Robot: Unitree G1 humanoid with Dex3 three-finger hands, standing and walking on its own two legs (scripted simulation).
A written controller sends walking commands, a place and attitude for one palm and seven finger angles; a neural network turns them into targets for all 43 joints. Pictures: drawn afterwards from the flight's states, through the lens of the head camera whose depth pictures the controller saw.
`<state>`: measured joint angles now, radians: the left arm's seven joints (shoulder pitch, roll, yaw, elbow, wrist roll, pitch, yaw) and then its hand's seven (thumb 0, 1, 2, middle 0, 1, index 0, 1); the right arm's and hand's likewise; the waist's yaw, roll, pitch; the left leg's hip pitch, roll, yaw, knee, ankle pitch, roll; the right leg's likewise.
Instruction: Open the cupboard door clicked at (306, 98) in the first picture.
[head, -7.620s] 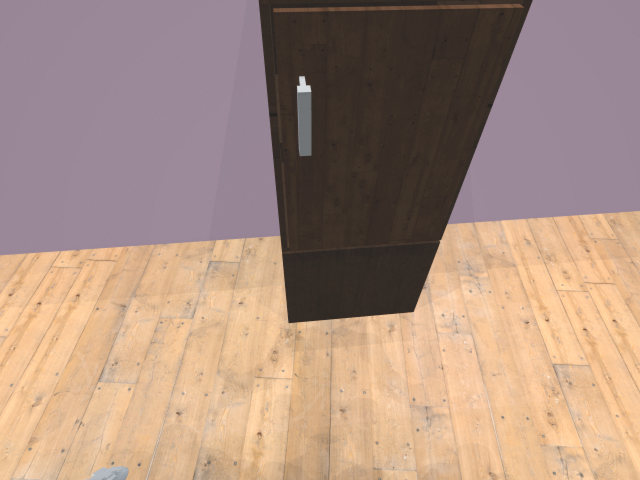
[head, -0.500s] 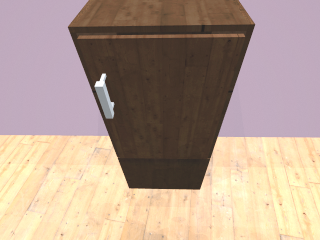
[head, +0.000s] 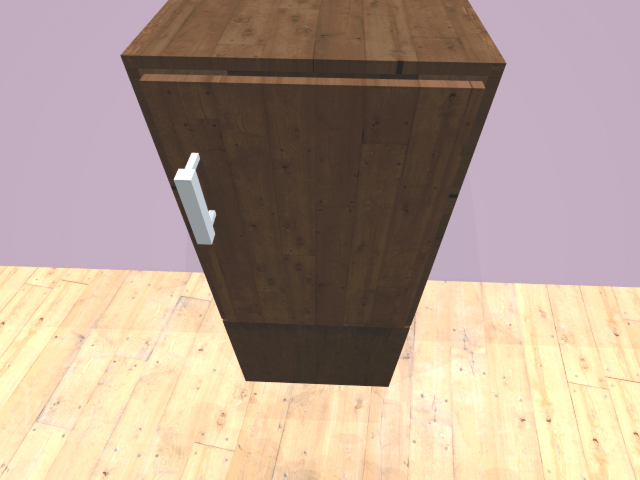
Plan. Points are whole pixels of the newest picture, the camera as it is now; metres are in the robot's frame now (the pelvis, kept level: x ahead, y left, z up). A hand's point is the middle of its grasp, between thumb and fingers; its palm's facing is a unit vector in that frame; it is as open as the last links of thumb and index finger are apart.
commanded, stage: come to a stop and stand still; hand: left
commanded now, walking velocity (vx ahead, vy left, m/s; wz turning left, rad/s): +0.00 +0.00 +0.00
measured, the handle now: (200, 199) +0.47 +0.21 +0.08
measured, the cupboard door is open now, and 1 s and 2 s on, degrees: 0 0 0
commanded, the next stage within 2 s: look again from close up in 0.22 s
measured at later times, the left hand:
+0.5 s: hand out of the picture +0.02 +0.17 -0.17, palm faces +0.02 -0.98 -0.21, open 7.4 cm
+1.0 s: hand out of the picture +0.00 +0.16 -0.17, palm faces +0.02 -0.98 -0.21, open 7.4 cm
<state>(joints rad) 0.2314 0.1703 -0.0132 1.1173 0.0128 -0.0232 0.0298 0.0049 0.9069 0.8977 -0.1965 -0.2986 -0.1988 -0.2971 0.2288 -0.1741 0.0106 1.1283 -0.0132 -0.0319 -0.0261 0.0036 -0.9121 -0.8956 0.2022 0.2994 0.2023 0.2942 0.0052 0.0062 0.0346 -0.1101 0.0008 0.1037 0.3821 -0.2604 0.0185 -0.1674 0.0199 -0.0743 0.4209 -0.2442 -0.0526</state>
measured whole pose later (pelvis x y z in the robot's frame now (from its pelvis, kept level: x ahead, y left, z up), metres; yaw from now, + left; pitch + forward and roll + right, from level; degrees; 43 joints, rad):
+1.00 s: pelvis +0.00 -0.02 +0.00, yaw +0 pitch -1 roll +1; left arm 0.26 0.16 0.00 1.13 0.01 -0.02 0.03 0.01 0.91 0.90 -0.20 -0.30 -0.20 -0.30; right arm 0.27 -0.15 0.01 1.15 -0.01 -0.02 -0.03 0.00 -0.91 -0.90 0.20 0.30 0.20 0.29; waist 0.01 0.00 0.04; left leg -0.10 0.03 0.10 0.37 -0.25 -0.01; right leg -0.16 0.05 -0.08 0.40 -0.24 -0.08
